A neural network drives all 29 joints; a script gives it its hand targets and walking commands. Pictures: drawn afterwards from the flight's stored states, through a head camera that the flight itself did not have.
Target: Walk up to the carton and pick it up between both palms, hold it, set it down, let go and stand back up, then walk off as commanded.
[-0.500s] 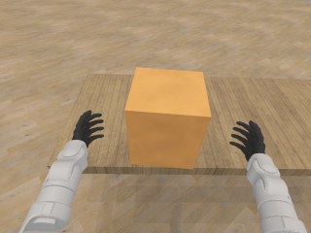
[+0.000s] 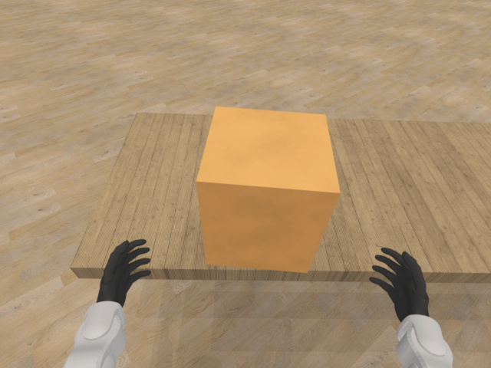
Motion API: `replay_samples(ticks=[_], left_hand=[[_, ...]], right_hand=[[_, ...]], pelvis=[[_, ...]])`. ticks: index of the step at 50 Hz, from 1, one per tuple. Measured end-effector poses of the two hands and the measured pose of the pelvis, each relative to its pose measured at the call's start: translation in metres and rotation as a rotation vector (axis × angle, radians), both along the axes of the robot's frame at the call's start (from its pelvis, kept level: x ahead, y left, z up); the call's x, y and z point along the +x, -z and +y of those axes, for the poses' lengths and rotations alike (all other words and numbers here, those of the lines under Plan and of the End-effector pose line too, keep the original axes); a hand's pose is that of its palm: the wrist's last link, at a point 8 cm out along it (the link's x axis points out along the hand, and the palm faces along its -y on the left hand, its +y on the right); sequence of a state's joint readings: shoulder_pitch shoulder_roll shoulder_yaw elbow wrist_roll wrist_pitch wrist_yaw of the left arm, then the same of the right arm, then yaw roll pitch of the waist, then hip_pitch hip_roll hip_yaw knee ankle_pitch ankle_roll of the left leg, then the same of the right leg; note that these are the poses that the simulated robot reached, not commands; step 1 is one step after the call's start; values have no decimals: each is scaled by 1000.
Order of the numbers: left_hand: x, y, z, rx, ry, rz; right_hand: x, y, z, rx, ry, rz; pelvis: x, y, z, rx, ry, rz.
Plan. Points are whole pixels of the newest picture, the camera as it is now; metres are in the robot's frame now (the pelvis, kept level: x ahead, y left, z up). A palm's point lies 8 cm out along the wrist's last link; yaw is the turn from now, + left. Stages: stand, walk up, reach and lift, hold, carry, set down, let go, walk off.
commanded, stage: set down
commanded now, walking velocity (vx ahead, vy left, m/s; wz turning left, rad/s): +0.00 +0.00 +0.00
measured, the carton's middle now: (263, 192) +0.45 -0.05 +0.03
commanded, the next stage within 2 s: let go in 0.72 s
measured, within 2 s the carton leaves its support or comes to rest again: neither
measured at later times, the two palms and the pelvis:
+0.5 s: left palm (109, 323) +0.24 +0.21 -0.02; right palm (406, 333) +0.19 -0.26 -0.02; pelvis +0.01 +0.00 +0.00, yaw +0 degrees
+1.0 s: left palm (107, 346) +0.21 +0.22 -0.06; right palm (385, 338) +0.20 -0.24 -0.05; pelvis +0.03 +0.00 +0.00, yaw +0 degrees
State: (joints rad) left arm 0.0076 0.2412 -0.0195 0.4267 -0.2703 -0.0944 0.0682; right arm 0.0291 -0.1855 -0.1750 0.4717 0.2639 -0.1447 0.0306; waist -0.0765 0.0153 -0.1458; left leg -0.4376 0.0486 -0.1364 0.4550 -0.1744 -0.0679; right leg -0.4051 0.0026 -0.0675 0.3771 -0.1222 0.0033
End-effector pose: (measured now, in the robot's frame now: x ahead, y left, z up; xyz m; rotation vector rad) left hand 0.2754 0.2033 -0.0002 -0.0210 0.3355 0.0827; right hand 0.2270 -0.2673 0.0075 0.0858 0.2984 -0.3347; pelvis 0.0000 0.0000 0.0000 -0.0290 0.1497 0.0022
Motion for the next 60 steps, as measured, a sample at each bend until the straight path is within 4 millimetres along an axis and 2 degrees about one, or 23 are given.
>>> replay_samples(ticks=[5, 15, 25, 36, 43, 48, 60], left_hand=[[-9, 3, 2, 7, -7, -14], [-40, 23, 4, 13, -22, 59], [-40, 24, 5, 25, -42, 64], [-51, 43, 11, 53, -39, 198], [-57, 49, 14, 81, -17, 246], [-60, 53, 13, 89, 16, 288], [-77, 64, 13, 106, 52, 413]], right_hand=[[-12, 5, 4, -9, -6, -8], [-43, 24, 6, 2, 19, 54], [-34, 30, 7, 6, -6, 78], [-23, 43, 20, -5, -65, 153], [-21, 45, 24, -15, -79, 166], [-26, 53, 28, -30, -87, 212], [-56, 76, 39, -30, -101, 350]], pelvis=[[1, 0, 0, 0, -1, -12], [4, -1, 0, 1, -2, -31], [10, -1, -4, 5, -2, -34], [21, -1, -4, 5, -3, -43], [26, -1, -3, 6, -4, -54], [26, -2, -3, 6, -4, -71], [22, -2, -3, 6, -5, -97]])
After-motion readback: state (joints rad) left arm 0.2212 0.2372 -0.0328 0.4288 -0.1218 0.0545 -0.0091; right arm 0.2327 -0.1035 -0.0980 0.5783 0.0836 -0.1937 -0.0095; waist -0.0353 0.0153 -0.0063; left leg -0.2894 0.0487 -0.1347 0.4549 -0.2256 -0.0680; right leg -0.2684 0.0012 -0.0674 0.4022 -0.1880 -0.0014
